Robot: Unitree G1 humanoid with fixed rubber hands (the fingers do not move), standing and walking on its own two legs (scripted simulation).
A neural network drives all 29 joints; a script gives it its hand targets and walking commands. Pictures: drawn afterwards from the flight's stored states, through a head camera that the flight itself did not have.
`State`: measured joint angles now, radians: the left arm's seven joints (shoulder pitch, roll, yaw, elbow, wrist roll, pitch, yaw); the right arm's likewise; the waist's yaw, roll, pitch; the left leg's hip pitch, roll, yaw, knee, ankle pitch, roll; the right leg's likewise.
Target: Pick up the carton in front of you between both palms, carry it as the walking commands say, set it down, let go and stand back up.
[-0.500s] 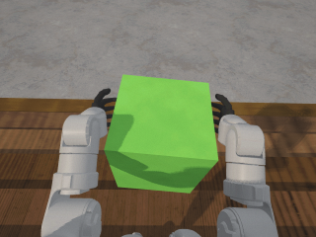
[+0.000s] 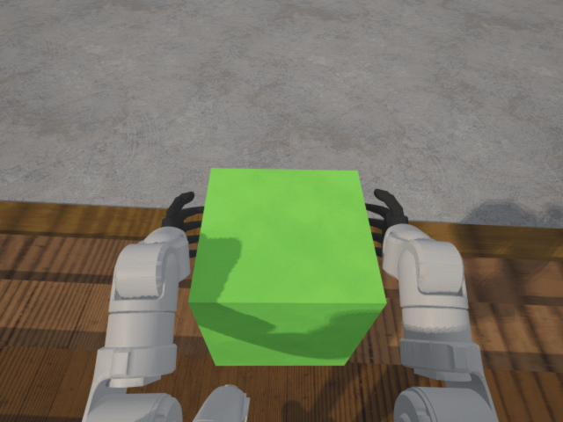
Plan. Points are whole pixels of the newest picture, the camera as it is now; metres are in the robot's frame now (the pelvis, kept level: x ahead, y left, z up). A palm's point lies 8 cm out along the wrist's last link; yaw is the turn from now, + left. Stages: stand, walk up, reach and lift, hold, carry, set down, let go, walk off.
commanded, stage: carry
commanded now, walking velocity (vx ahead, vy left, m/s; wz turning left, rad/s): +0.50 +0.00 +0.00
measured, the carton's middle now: (282, 273) +0.34 +0.03 +0.00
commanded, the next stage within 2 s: none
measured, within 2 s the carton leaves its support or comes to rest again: neither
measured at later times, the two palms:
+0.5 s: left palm (251, 135) +0.72 +0.13 -0.06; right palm (377, 156) +0.68 -0.16 -0.06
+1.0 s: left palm (250, 101) +1.05 +0.18 -0.20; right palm (340, 106) +1.08 -0.11 -0.20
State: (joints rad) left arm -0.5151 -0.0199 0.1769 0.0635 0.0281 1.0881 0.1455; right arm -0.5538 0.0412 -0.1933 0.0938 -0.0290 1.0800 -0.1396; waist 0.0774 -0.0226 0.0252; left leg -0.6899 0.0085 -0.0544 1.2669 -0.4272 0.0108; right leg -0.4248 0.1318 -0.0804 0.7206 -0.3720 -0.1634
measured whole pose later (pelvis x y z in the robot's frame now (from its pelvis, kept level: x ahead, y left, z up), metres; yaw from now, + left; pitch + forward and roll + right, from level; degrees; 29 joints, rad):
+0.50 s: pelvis +0.36 +0.03 -0.14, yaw -1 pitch +3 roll +0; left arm -0.57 -0.04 0.24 0.15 0.08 1.14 0.13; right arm -0.60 -0.01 -0.14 0.20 0.02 1.13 -0.15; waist -0.15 0.02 0.00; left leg -0.38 -0.16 0.05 0.82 -0.51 0.17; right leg -0.78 -0.02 0.06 1.11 -0.17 -0.03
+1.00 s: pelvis +0.72 +0.00 -0.28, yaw -1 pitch +3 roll -1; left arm -0.58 0.01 0.11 0.17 -0.03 1.08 0.17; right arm -0.50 0.05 -0.24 0.02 -0.08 1.12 -0.11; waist 0.15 0.02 0.03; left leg -0.76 0.03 -0.04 0.85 0.11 0.05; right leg -0.33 0.11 -0.06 0.91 -0.63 -0.12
